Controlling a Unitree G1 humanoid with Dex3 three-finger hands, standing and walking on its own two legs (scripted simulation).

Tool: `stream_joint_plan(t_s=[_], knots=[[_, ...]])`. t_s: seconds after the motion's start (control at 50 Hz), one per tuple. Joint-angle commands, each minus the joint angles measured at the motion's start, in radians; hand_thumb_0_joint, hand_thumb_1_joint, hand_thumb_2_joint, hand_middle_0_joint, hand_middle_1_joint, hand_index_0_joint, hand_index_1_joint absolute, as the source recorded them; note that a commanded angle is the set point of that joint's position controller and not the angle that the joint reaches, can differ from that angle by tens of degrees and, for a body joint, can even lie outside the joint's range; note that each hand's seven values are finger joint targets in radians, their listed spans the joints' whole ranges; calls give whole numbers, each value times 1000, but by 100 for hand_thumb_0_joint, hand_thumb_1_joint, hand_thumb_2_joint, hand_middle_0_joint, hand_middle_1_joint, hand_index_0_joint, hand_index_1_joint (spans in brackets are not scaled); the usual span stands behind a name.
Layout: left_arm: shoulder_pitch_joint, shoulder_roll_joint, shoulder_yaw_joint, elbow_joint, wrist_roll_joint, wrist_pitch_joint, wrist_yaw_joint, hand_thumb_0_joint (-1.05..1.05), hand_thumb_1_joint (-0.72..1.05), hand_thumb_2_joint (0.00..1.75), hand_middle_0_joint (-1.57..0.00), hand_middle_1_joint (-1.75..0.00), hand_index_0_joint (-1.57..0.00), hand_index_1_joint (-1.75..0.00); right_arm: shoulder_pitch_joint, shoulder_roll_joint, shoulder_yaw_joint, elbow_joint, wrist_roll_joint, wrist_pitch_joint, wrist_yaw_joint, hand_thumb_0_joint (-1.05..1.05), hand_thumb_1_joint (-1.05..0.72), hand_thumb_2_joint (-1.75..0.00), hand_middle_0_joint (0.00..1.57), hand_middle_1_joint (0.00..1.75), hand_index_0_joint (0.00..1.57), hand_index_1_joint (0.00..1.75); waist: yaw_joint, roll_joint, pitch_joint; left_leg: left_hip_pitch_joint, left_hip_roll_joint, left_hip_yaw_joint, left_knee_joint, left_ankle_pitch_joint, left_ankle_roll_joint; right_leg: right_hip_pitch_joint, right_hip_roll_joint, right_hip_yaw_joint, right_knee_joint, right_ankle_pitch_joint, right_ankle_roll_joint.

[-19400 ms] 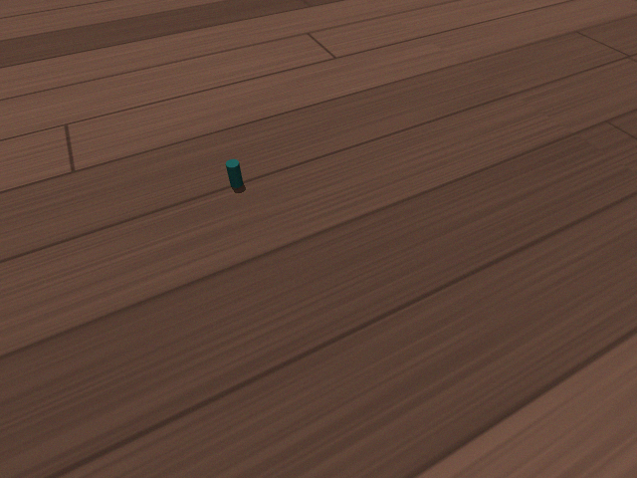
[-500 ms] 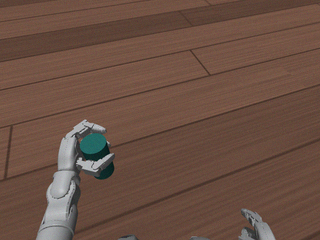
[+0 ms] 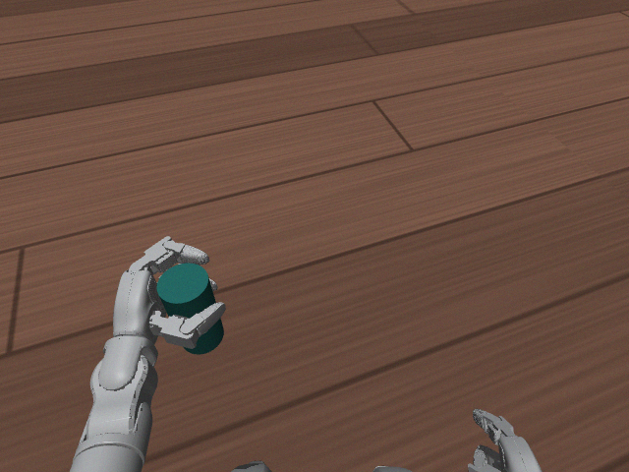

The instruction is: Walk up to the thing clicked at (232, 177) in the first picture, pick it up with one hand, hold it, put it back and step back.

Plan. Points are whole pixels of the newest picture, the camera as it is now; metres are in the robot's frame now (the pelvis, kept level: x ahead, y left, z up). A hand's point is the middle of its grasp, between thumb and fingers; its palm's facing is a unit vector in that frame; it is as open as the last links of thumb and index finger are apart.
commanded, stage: hold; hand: left
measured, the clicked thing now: (193, 311) +0.31 +0.17 +0.01
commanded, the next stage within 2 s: crouch in 0.46 s
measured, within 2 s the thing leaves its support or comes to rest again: neither
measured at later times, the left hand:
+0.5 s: hand (188, 302) +0.31 +0.17 +0.04, palm faces +0.03 -1.00 -0.02, open 9.1 cm
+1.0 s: hand (200, 331) +0.31 +0.17 -0.05, palm faces +0.07 -1.00 +0.00, open 9.0 cm
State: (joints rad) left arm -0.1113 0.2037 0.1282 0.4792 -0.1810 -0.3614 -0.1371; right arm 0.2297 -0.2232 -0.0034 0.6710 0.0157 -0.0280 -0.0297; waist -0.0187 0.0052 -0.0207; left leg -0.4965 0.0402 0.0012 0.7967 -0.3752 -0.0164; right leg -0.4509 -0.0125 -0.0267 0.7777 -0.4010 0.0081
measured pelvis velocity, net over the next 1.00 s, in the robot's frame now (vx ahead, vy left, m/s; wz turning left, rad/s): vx -0.02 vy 0.00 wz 0.00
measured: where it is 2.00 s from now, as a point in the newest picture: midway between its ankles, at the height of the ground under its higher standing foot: outside the picture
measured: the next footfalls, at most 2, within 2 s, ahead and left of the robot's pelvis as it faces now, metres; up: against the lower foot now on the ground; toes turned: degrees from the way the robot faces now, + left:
none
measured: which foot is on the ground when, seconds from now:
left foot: down 0.00-1.00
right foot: down 0.00-1.00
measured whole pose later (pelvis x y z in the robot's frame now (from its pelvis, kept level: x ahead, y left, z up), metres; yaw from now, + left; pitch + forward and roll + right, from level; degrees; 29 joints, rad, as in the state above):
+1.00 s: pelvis -0.02 +0.00 -0.05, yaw +0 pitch +14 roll -1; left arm -0.20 0.20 0.19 0.70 -0.17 -0.58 -0.15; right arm 0.20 -0.24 -0.03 0.67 -0.02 -0.07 0.02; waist -0.04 -0.01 -0.07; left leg -0.88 0.04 -0.02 1.09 -0.46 -0.02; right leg -0.83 -0.01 -0.03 1.08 -0.49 0.00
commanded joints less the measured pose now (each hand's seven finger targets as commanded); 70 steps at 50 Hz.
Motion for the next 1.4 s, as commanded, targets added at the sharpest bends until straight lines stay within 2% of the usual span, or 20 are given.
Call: stream_joint_plan(t_s=[0.0, 0.12, 0.16, 0.28, 0.42, 0.44, 0.54, 0.56, 0.7, 0.84, 0.92, 0.96, 1.0, 1.1, 1.12, 1.16, 1.2, 1.26, 1.32, 1.38], knots=[[-299, 127, 51, -283, -27, -112, -7, 0, 23, 126, -127, -143, -128, -143, -38, -133, -47, -128, 0, -42, -5, 0, -90, -90, 20, 30, 20, 30, 1, 21, -277, 148, -29, 4, -101, 229, 19, 74, 20, -8, -107, 283, -15], [-344, 156, 78, -304, -23, -111, 14, 0, 23, 127, -127, -143, -128, -143, -40, -133, -45, -127, 1, -44, -10, 0, -90, -91, 20, 30, 20, 30, -4, 20, -265, 133, -33, 10, -109, 166, 22, 60, 16, -2, -123, 233, -13], [-309, 119, 46, -273, -23, -107, 9, 0, 23, 127, -126, -143, -128, -143, -43, -132, -43, -131, 1, -47, -10, 0, -90, -90, 20, 30, 20, 30, -11, 11, -265, 141, -30, 5, -114, 166, 21, 59, 21, -6, -121, 229, -13], [-307, 115, 35, -257, -22, -91, 6, 0, 21, 127, -128, -145, -129, -145, -37, -135, -45, -123, 3, -51, -11, 0, -91, -91, 20, 30, 20, 30, -17, 5, -245, 142, -29, 3, -106, 212, 22, 53, 21, -8, -117, 274, -12], [-323, 154, 67, -349, -20, -111, 15, 0, 22, 126, -127, -143, -128, -144, -38, -129, -46, -133, 2, -52, -4, 0, -91, -91, 20, 30, 20, 30, 13, 52, -290, 149, -31, 3, -111, 198, 15, 80, 20, -9, -111, 247, -19], [-267, 112, 41, -263, -20, -100, 15, 0, 20, 126, -127, -144, -128, -144, -39, -134, -46, -132, 3, -53, -3, 0, -91, -91, 20, 30, 20, 30, -4, 13, -255, 142, -27, 2, -113, 191, 16, 63, 24, -12, -111, 241, -17], [-344, 151, 55, -342, -15, -107, 24, 0, 29, 128, -129, -144, -130, -144, -35, -138, -49, -130, 2, -57, -3, 0, -91, -91, 20, 30, 20, 30, -2, 43, -284, 150, -27, 4, -110, 196, 17, 67, 19, -8, -112, 252, -17], [-337, 131, 29, -350, -8, -107, 24, 0, 33, 123, -127, -137, -128, -136, -39, -125, -43, -131, 0, -56, -3, 0, -86, -90, 20, 30, 20, 30, -3, 49, -280, 153, -29, 3, -109, 200, 16, 64, 20, -8, -111, 255, -17], [-307, 95, 38, -205, -6, -118, 33, 0, 28, 121, -127, -137, -128, -136, -44, -134, -52, -116, -6, -59, 9, 0, -87, -90, 20, 30, 20, 30, -17, 3, -203, 66, -23, -7, -91, 110, 21, -26, 22, -16, -87, 173, -19], [-336, 94, 71, -62, -5, -232, 7, 0, 25, 123, -128, -140, -130, -139, -25, -144, -68, -96, -24, -67, 35, 0, -88, -90, 20, 30, 20, 30, -30, -15, -255, -83, -28, -13, 69, 108, 26, -173, 20, -5, 52, 171, -20], [-390, 143, 130, -18, -11, -327, -14, 0, 23, 124, -131, -142, -132, -142, -26, -152, -74, -107, -33, -68, 43, 0, -89, -90, 20, 30, 20, 30, -34, 14, -362, -204, -35, -15, 204, 54, 28, -299, 15, 18, 164, 114, -22], [-381, 117, 105, 74, -12, -358, -41, 0, 23, 123, -130, -141, -131, -140, -20, -159, -74, -87, -38, -73, 47, 0, -89, -90, 20, 30, 20, 30, -49, 16, -383, -287, -35, -26, 283, 36, 29, -407, 22, 12, 251, 92, -25], [-447, 179, 152, 23, -10, -407, -46, 0, 20, 121, -130, -140, -131, -140, -26, -165, -75, -96, -44, -75, 49, 0, -89, -90, 20, 30, 20, 30, -30, 63, -484, -331, -34, -33, 363, 33, 28, -475, 19, 19, 322, 70, -29], [-433, 157, 157, 134, -29, -458, -77, 0, 22, 124, -131, -140, -132, -140, -36, -190, -73, -94, -50, -68, 59, 0, -89, -91, 20, 30, 20, 30, -27, 77, -576, -488, -34, -58, 508, 20, 22, -679, 29, -8, 510, 29, -41], [-470, 203, 188, 80, -30, -475, -81, 0, 23, 123, -131, -139, -132, -139, -45, -198, -74, -108, -54, -71, 58, 0, -89, -91, 20, 30, 20, 30, -16, 97, -635, -491, -30, -62, 539, 47, 20, -703, 29, -8, 551, 42, -43], [-426, 174, 164, 150, -24, -473, -89, 0, 25, 125, -131, -140, -132, -141, -42, -200, -72, -99, -57, -66, 61, 0, -89, -91, 20, 30, 20, 30, -24, 65, -654, -556, -29, -54, 623, 94, 30, -746, 31, 2, 603, 90, -37], [-435, 193, 195, 130, -32, -480, -91, 0, 27, 126, -131, -139, -131, -140, -41, -203, -71, -90, -64, -66, 65, 0, -90, -91, 20, 30, 20, 30, -16, 68, -694, -627, -31, -50, 685, 104, 33, -761, 30, 20, 644, 107, -33], [-469, 207, 213, 127, -33, -487, -96, 0, 29, 129, -129, -139, -129, -140, -53, -207, -75, -81, -71, -62, 73, 0, -90, -91, 20, 30, 20, 30, -28, 54, -708, -730, -33, -55, 751, 37, 34, -838, 34, 18, 709, 47, -33], [-499, 221, 227, 116, -30, -501, -95, 0, 33, 131, -129, -140, -129, -141, -46, -216, -75, -61, -78, -60, 84, 0, -90, -91, 20, 30, 20, 30, -28, 56, -784, -751, -27, -59, 844, 92, 39, -908, 37, 12, 795, 87, -34], [-529, 204, 211, 162, -12, -511, -102, 0, 34, 133, -128, -141, -128, -142, -64, -213, -72, -46, -87, -59, 91, 0, -90, -91, 20, 30, 20, 30, -45, 86, -762, -813, -24, -67, 892, 16, 32, -1036, 41, -8, 872, 6, -44]])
